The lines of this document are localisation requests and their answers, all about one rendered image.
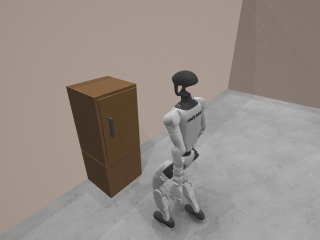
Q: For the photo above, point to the left robot upper arm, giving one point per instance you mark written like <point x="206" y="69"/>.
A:
<point x="171" y="121"/>

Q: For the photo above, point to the cupboard door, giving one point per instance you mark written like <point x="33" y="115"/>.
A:
<point x="122" y="108"/>

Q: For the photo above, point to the handle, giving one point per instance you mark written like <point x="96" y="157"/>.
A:
<point x="111" y="125"/>

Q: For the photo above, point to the right robot upper arm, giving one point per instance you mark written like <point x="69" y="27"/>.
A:
<point x="203" y="114"/>

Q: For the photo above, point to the robot left forearm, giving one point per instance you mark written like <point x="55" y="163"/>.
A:
<point x="178" y="167"/>

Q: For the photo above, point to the robot right forearm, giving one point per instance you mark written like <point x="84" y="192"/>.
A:
<point x="200" y="133"/>

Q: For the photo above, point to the robot right thigh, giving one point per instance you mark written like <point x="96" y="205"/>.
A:
<point x="184" y="179"/>

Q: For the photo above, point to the left robot hand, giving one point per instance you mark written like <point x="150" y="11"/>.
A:
<point x="176" y="191"/>

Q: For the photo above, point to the robot left thigh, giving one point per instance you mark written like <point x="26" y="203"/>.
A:
<point x="161" y="175"/>

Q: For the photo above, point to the robot thigh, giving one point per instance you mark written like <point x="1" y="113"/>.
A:
<point x="161" y="175"/>
<point x="184" y="179"/>

